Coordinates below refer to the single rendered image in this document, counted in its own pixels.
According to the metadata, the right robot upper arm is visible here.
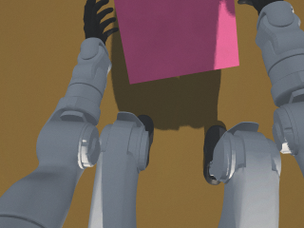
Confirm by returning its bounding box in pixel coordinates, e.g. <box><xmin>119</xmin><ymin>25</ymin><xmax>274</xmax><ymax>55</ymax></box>
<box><xmin>272</xmin><ymin>101</ymin><xmax>304</xmax><ymax>178</ymax></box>

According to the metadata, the robot right thigh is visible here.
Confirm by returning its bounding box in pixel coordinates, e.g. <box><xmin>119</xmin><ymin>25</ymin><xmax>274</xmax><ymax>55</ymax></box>
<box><xmin>216</xmin><ymin>130</ymin><xmax>280</xmax><ymax>228</ymax></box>

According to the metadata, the robot thigh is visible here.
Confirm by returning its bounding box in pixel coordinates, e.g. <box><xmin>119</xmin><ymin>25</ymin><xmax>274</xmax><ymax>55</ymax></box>
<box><xmin>87</xmin><ymin>120</ymin><xmax>149</xmax><ymax>228</ymax></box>
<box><xmin>216</xmin><ymin>130</ymin><xmax>280</xmax><ymax>228</ymax></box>

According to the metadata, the right robot forearm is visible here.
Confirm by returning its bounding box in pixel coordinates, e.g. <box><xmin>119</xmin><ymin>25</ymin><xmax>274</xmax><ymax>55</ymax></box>
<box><xmin>255</xmin><ymin>1</ymin><xmax>304</xmax><ymax>107</ymax></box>

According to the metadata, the left robot upper arm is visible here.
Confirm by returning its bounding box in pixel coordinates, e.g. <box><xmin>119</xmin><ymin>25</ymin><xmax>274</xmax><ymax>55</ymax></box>
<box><xmin>0</xmin><ymin>120</ymin><xmax>101</xmax><ymax>228</ymax></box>

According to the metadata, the robot right hand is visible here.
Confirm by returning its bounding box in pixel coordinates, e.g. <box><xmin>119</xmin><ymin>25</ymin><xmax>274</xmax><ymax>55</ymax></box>
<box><xmin>237</xmin><ymin>0</ymin><xmax>284</xmax><ymax>16</ymax></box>

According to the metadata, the robot left thigh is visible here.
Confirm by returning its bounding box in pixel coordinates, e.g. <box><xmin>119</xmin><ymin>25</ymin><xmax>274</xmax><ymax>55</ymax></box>
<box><xmin>87</xmin><ymin>120</ymin><xmax>149</xmax><ymax>228</ymax></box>

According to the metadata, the carton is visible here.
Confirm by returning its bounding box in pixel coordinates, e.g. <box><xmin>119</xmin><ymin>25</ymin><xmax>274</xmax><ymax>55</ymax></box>
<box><xmin>114</xmin><ymin>0</ymin><xmax>239</xmax><ymax>85</ymax></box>

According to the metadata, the left robot forearm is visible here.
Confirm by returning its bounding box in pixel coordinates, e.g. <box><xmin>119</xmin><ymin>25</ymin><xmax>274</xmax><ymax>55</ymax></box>
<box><xmin>36</xmin><ymin>37</ymin><xmax>112</xmax><ymax>159</ymax></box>

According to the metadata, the robot left hand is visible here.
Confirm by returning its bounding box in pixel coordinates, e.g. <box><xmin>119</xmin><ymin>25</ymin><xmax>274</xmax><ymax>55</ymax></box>
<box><xmin>83</xmin><ymin>0</ymin><xmax>119</xmax><ymax>45</ymax></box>

